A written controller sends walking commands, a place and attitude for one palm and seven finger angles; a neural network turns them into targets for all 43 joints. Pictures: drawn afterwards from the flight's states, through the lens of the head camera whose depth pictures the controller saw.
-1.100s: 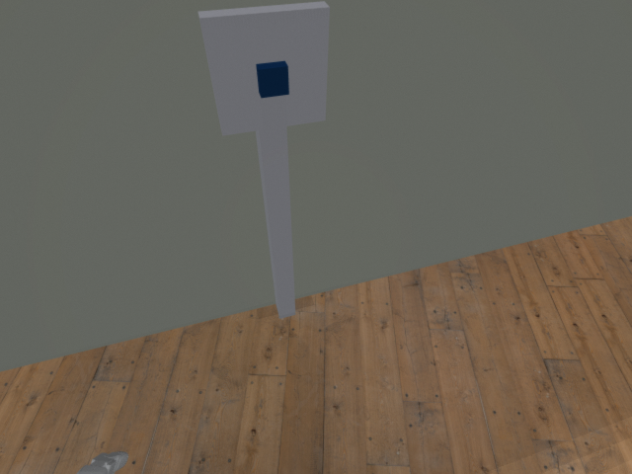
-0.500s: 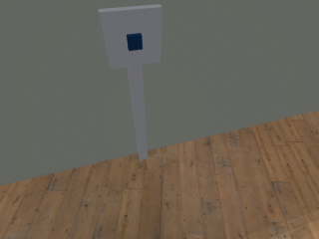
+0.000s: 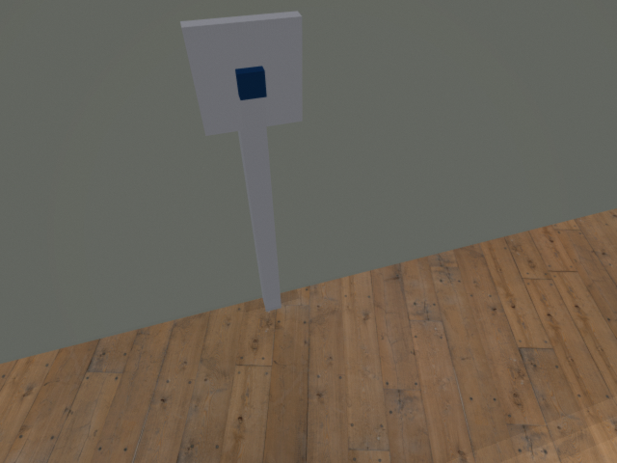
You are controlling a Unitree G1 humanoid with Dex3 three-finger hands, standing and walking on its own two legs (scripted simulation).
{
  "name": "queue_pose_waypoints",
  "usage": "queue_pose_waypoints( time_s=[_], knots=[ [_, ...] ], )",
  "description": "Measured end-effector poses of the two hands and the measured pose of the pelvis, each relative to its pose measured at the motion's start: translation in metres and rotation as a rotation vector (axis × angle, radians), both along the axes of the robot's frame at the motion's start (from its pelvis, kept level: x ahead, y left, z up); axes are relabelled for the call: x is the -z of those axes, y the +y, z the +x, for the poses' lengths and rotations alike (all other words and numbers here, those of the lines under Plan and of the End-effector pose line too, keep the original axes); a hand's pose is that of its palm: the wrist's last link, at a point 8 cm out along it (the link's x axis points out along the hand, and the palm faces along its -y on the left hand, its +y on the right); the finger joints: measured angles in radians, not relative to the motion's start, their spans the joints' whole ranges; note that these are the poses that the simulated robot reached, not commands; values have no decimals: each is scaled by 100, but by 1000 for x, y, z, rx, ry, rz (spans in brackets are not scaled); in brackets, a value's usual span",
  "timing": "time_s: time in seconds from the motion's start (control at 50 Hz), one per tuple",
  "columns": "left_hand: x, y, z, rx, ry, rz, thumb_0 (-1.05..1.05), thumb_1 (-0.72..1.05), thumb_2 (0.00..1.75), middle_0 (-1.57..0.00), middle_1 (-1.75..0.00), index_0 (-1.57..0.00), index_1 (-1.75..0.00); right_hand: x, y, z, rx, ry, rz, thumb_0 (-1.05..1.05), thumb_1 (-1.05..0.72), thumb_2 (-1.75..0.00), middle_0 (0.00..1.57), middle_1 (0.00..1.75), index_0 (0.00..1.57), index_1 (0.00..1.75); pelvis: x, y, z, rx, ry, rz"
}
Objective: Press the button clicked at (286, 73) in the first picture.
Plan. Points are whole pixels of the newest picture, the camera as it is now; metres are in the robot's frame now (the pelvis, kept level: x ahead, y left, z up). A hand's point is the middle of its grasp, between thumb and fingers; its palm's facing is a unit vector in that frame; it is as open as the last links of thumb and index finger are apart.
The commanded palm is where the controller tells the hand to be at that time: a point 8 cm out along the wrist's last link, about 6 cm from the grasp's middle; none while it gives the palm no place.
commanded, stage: look at it before walking up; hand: left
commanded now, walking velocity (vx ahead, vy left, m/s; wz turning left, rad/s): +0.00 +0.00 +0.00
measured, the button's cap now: (250, 82) +0.74 +0.15 +0.14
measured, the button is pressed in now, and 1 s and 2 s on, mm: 0 0 0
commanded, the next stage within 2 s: walk to a spot facing it in 0.44 s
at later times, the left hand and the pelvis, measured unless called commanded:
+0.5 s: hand out of the picture +0.07 +0.25 -0.16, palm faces -0.03 -0.94 -0.33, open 7.3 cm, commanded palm none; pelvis +0.00 +0.00 +0.00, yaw +0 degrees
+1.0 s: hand out of the picture +0.06 +0.18 -0.18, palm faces -0.17 -0.94 -0.30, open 7.3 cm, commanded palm none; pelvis -0.02 -0.03 -0.03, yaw -13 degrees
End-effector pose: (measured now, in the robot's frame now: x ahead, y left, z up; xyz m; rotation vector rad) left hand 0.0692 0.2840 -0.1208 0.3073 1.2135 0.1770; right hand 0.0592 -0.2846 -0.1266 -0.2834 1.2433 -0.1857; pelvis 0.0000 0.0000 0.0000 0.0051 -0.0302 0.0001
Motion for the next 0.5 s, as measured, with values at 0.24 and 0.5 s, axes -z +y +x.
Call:
queue_pose_waypoints(
  time_s=[0.24, 0.5],
  knots=[
    [1, 1, -1, -4, 1, 0, 1, 91, 90, -21, -30, -21, -30, -3, -2, 4, 3, -12, -9, 1, -90, -90, 20, 30, 20, 30, 0, 0, 1, 3, -3, -2],
    [0, 6, -4, -6, 10, 5, 1, 91, 90, -21, -30, -21, -30, -5, -1, 7, -4, -17, -12, 1, -90, -90, 20, 30, 20, 30, -1, 2, 1, 4, -3, -2]
  ],
)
